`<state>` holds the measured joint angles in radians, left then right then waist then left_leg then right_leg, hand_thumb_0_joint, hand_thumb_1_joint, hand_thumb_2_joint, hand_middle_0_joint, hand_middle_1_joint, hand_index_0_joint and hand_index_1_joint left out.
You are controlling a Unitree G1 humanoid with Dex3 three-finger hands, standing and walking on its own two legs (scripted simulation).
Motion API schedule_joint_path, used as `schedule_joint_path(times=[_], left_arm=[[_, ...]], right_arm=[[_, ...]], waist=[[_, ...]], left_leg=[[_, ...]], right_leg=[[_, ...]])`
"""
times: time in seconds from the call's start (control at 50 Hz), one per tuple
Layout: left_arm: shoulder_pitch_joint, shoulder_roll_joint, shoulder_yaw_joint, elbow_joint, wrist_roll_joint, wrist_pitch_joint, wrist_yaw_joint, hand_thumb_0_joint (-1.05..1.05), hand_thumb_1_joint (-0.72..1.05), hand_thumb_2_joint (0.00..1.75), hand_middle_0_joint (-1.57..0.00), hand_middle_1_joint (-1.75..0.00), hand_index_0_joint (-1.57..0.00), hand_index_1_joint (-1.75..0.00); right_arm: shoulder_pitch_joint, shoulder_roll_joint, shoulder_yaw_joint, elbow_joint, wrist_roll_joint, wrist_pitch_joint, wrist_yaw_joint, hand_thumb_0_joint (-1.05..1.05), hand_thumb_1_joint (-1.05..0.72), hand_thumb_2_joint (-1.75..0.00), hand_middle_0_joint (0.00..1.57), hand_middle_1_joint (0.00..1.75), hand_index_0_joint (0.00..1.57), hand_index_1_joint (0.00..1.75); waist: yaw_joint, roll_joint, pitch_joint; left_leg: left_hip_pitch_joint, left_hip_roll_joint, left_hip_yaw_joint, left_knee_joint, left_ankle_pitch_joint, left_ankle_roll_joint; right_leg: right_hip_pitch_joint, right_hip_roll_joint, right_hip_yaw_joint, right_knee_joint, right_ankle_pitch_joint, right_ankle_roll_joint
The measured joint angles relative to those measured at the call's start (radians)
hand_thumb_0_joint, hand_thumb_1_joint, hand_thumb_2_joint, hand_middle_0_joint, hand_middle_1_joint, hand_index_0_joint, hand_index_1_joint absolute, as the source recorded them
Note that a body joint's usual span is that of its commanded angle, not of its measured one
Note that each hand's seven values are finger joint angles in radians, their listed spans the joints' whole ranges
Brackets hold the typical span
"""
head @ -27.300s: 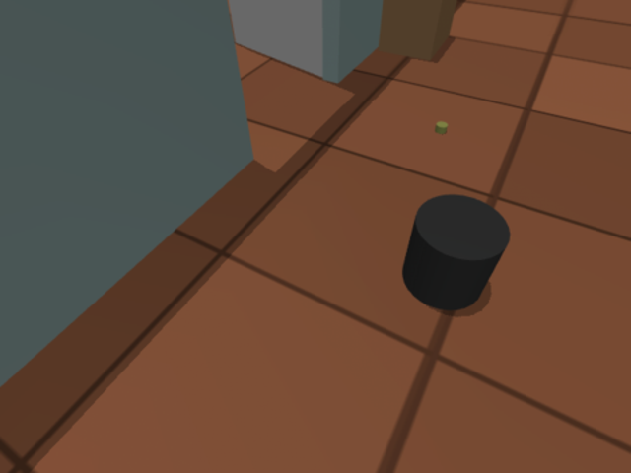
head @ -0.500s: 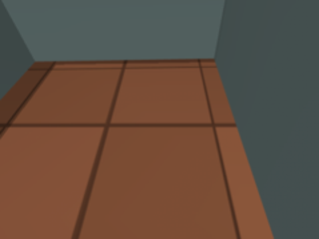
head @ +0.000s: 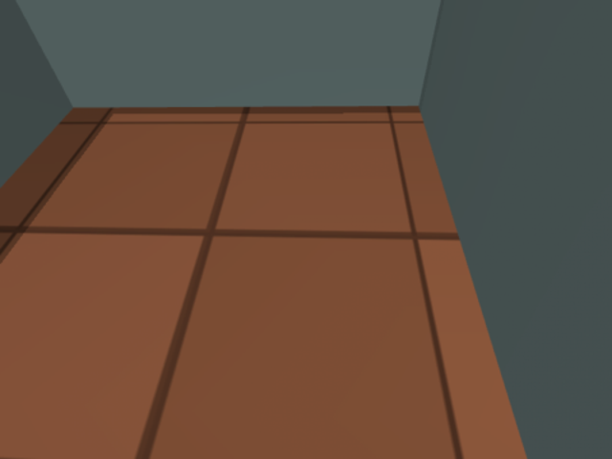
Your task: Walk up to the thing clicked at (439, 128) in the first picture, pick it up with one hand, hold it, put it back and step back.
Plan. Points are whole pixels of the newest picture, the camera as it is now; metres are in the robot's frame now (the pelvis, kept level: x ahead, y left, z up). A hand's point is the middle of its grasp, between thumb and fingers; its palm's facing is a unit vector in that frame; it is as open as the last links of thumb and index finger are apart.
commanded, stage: walk up
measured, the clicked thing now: out of the picture -1.11 +1.00 -0.76
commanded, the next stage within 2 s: none
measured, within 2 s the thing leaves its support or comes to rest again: neither
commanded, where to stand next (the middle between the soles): +0.05 +0.04 m, yaw +133 degrees
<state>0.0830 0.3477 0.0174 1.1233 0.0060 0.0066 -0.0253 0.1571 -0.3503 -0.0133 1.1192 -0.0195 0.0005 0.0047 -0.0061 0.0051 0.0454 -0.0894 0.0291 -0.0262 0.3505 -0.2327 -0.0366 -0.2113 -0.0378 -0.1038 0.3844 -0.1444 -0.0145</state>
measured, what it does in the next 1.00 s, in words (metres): steps on the spot, turning left: left foot, then right foot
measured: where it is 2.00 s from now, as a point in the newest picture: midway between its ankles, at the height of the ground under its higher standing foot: outside the picture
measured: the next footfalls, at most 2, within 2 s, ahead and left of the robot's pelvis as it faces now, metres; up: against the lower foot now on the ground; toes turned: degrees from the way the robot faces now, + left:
left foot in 0.30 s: +0.03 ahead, +0.17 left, +0.00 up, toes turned +14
right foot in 0.64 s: +0.10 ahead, -0.10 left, +0.00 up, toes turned +33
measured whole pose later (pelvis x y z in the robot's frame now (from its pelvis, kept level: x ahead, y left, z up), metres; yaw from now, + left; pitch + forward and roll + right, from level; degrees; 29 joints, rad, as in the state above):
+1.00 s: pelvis +0.03 -0.05 -0.02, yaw +49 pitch -2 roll +1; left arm 0.21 0.41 0.06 0.72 0.04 0.03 -0.06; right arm 0.21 -0.40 -0.05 0.73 -0.01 0.05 0.05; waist 0.05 -0.05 0.12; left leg -0.35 0.01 0.05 0.70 -0.33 0.02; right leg -0.18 -0.08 -0.27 0.59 -0.39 -0.05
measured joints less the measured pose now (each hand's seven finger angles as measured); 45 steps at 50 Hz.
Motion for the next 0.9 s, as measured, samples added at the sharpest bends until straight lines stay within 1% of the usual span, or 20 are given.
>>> schedule_joint_path(times=[0.06, 0.08, 0.12, 0.18, 0.22, 0.28, 0.3, 0.32, 0.36, 0.4, 0.44, 0.54, 0.62, 0.64, 0.66, 0.68, 0.72, 0.74, 0.8, 0.9], left_arm=[[-0.013, 0.006, 0.031, -0.075, -0.001, 0.012, -0.003, 0.01, 0.90, 0.89, -0.21, -0.30, -0.21, -0.30], [-0.014, 0.006, 0.039, -0.099, 0.003, 0.013, -0.004, 0.01, 0.90, 0.89, -0.21, -0.30, -0.21, -0.30], [-0.016, 0.009, 0.050, -0.142, 0.013, 0.017, -0.006, 0.01, 0.90, 0.89, -0.21, -0.30, -0.21, -0.30], [-0.009, 0.014, 0.053, -0.190, 0.025, 0.024, -0.012, 0.00, 0.90, 0.89, -0.21, -0.30, -0.21, -0.30], [-0.011, 0.023, 0.051, -0.206, 0.033, 0.031, -0.020, 0.01, 0.90, 0.89, -0.21, -0.30, -0.21, -0.30], [-0.019, 0.040, 0.053, -0.227, 0.035, 0.049, -0.032, 0.01, 0.90, 0.89, -0.21, -0.30, -0.21, -0.30], [-0.018, 0.044, 0.054, -0.236, 0.032, 0.058, -0.034, 0.01, 0.90, 0.89, -0.21, -0.30, -0.21, -0.30], [-0.024, 0.050, 0.058, -0.242, 0.030, 0.068, -0.034, 0.01, 0.90, 0.89, -0.21, -0.30, -0.21, -0.30], [-0.040, 0.060, 0.062, -0.251, 0.027, 0.087, -0.031, 0.01, 0.90, 0.89, -0.21, -0.30, -0.21, -0.30], [-0.054, 0.065, 0.059, -0.266, 0.022, 0.086, -0.031, 0.01, 0.90, 0.89, -0.21, -0.30, -0.21, -0.30], [-0.053, 0.063, 0.056, -0.283, 0.019, 0.079, -0.035, 0.01, 0.90, 0.89, -0.20, -0.30, -0.21, -0.30], [-0.028, 0.060, 0.057, -0.307, 0.026, 0.085, -0.038, 0.01, 0.90, 0.89, -0.20, -0.30, -0.21, -0.30], [-0.011, 0.060, 0.060, -0.325, 0.023, 0.071, -0.030, 0.01, 0.90, 0.89, -0.20, -0.30, -0.20, -0.30], [-0.004, 0.059, 0.060, -0.331, 0.021, 0.061, -0.027, 0.01, 0.90, 0.89, -0.20, -0.30, -0.20, -0.30], [0.003, 0.051, 0.062, -0.334, 0.024, 0.049, -0.022, 0.01, 0.90, 0.89, -0.20, -0.30, -0.20, -0.30], [0.013, 0.045, 0.060, -0.338, 0.028, 0.043, -0.019, 0.01, 0.90, 0.89, -0.20, -0.30, -0.20, -0.30], [0.031, 0.044, 0.053, -0.340, 0.035, 0.045, -0.024, 0.01, 0.90, 0.89, -0.20, -0.30, -0.20, -0.30], [0.038, 0.040, 0.051, -0.338, 0.035, 0.044, -0.024, 0.01, 0.90, 0.89, -0.20, -0.30, -0.21, -0.30], [0.063, 0.028, 0.046, -0.335, 0.033, 0.034, -0.020, 0.01, 0.90, 0.89, -0.21, -0.30, -0.21, -0.30], [0.103, 0.035, 0.045, -0.370, 0.032, 0.018, -0.027, 0.01, 0.90, 0.89, -0.21, -0.30, -0.21, -0.30]], right_arm=[[0.027, -0.007, -0.015, -0.032, -0.009, 0.015, -0.001, 0.00, -0.90, -0.90, 0.21, 0.30, 0.20, 0.30], [0.031, -0.011, -0.020, -0.040, -0.011, 0.023, -0.003, 0.00, -0.90, -0.90, 0.21, 0.30, 0.20, 0.30], [0.035, -0.016, -0.030, -0.059, -0.019, 0.039, -0.008, 0.00, -0.90, -0.90, 0.21, 0.30, 0.20, 0.30], [0.037, -0.029, -0.043, -0.113, -0.017, 0.054, 0.008, 0.00, -0.90, -0.90, 0.21, 0.30, 0.20, 0.30], [0.037, -0.039, -0.049, -0.151, -0.011, 0.054, 0.026, 0.00, -0.90, -0.90, 0.21, 0.30, 0.20, 0.30], [0.052, -0.052, -0.058, -0.191, -0.005, 0.038, 0.036, 0.00, -0.90, -0.90, 0.21, 0.30, 0.20, 0.30], [0.065, -0.060, -0.064, -0.202, -0.005, 0.029, 0.034, 0.00, -0.90, -0.90, 0.21, 0.30, 0.20, 0.30], [0.072, -0.057, -0.070, -0.207, -0.009, 0.023, 0.026, 0.00, -0.90, -0.90, 0.21, 0.30, 0.20, 0.30], [0.085, -0.040, -0.064, -0.210, -0.013, 0.025, 0.013, 0.00, -0.90, -0.90, 0.21, 0.30, 0.20, 0.30], [0.102, -0.025, -0.050, -0.210, -0.011, 0.032, 0.005, 0.00, -0.90, -0.90, 0.21, 0.30, 0.20, 0.30], [0.114, -0.019, -0.043, -0.218, -0.010, 0.037, -0.003, 0.00, -0.90, -0.90, 0.21, 0.30, 0.20, 0.30], [0.127, -0.020, -0.040, -0.277, -0.011, 0.024, -0.017, 0.00, -0.90, -0.90, 0.21, 0.30, 0.20, 0.31], [0.108, -0.035, -0.042, -0.328, -0.013, 0.025, -0.023, 0.00, -0.90, -0.90, 0.21, 0.30, 0.20, 0.31], [0.102, -0.041, -0.042, -0.339, -0.011, 0.029, -0.024, 0.00, -0.90, -0.90, 0.21, 0.30, 0.20, 0.31], [0.089, -0.051, -0.043, -0.345, -0.007, 0.034, -0.025, 0.00, -0.90, -0.90, 0.21, 0.30, 0.20, 0.31], [0.073, -0.054, -0.045, -0.345, -0.002, 0.039, -0.030, 0.00, -0.90, -0.90, 0.21, 0.30, 0.20, 0.31], [0.062, -0.042, -0.043, -0.346, -0.003, 0.045, -0.037, 0.00, -0.90, -0.90, 0.21, 0.30, 0.20, 0.30], [0.059, -0.041, -0.041, -0.346, -0.002, 0.044, -0.033, 0.00, -0.90, -0.90, 0.21, 0.30, 0.20, 0.30], [0.057, -0.049, -0.037, -0.363, 0.000, 0.039, -0.005, 0.00, -0.90, -0.90, 0.21, 0.30, 0.20, 0.30], [0.057, -0.050, -0.034, -0.379, 0.002, 0.047, 0.032, 0.00, -0.90, -0.90, 0.21, 0.30, 0.20, 0.30]], waist=[[0.009, -0.002, 0.012], [0.012, 0.001, 0.016], [0.020, -0.007, 0.028], [0.024, -0.021, 0.057], [0.016, -0.029, 0.073], [0.008, -0.054, 0.076], [0.006, -0.061, 0.068], [0.003, -0.080, 0.069], [-0.017, -0.104, 0.075], [-0.025, -0.115, 0.081], [-0.021, -0.109, 0.083], [-0.013, -0.079, 0.081], [-0.002, -0.042, 0.084], [0.006, -0.032, 0.082], [0.016, -0.010, 0.085], [0.018, 0.007, 0.089], [0.025, -0.009, 0.080], [0.031, -0.016, 0.078], [0.040, -0.016, 0.071], [0.051, -0.027, 0.074]], left_leg=[[-0.066, -0.008, -0.043, 0.086, -0.031, 0.004], [-0.103, -0.008, -0.048, 0.143, -0.045, 0.022], [-0.194, -0.017, -0.022, 0.323, -0.153, 0.050], [-0.280, -0.008, 0.018, 0.493, -0.200, 0.050], [-0.290, 0.015, 0.033, 0.472, -0.171, 0.044], [-0.243, 0.032, 0.059, 0.328, -0.108, 0.038], [-0.221, 0.023, 0.057, 0.275, -0.070, 0.040], [-0.230, 0.004, 0.055, 0.294, -0.059, 0.035], [-0.245, -0.026, 0.022, 0.313, -0.059, 0.036], [-0.240, -0.049, -0.019, 0.275, -0.031, 0.037], [-0.234, -0.059, -0.052, 0.236, -0.005, 0.035], [-0.245, -0.084, -0.129, 0.203, 0.024, 0.022], [-0.280, -0.095, -0.194, 0.226, 0.024, -0.007], [-0.292, -0.098, -0.210, 0.242, 0.019, -0.017], [-0.305, -0.094, -0.226, 0.269, 0.005, -0.006], [-0.323, -0.096, -0.234, 0.318, -0.069, 0.011], [-0.376, -0.108, -0.149, 0.457, -0.201, 0.020], [-0.393, -0.109, -0.111, 0.520, -0.210, 0.023], [-0.413, -0.084, -0.040, 0.618, -0.146, 0.040], [-0.353, -0.028, 0.026, 0.516, -0.119, 0.043]], right_leg=[[-0.039, -0.014, -0.038, 0.065, -0.036, -0.006], [-0.048, -0.016, -0.053, 0.077, -0.043, -0.010], [-0.059, -0.032, -0.078, 0.095, -0.053, -0.016], [-0.046, -0.058, -0.109, 0.092, -0.051, -0.010], [-0.039, -0.073, -0.133, 0.101, -0.056, 0.003], [-0.066, -0.115, -0.153, 0.203, -0.112, 0.018], [-0.094, -0.133, -0.149, 0.275, -0.157, 0.013], [-0.132, -0.138, -0.106, 0.365, -0.254, 0.013], [-0.196, -0.078, 0.018, 0.526, -0.361, 0.022], [-0.241, -0.027, 0.082, 0.631, -0.348, 0.024], [-0.262, 0.002, 0.105, 0.663, -0.301, 0.024], [-0.228, 0.043, 0.147, 0.569, -0.304, 0.026], [-0.150, 0.070, 0.175, 0.393, -0.322, 0.000], [-0.111, 0.071, 0.177, 0.299, -0.281, -0.010], [-0.094, 0.080, 0.163, 0.250, -0.192, -0.012], [-0.088, 0.083, 0.142, 0.247, -0.176, -0.013], [-0.078, 0.050, 0.111, 0.243, -0.185, -0.021], [-0.062, 0.033, 0.098, 0.223, -0.181, -0.024], [-0.016, 0.007, 0.048, 0.155, -0.159, -0.029], [0.036, -0.012, -0.057, 0.127, -0.171, -0.039]])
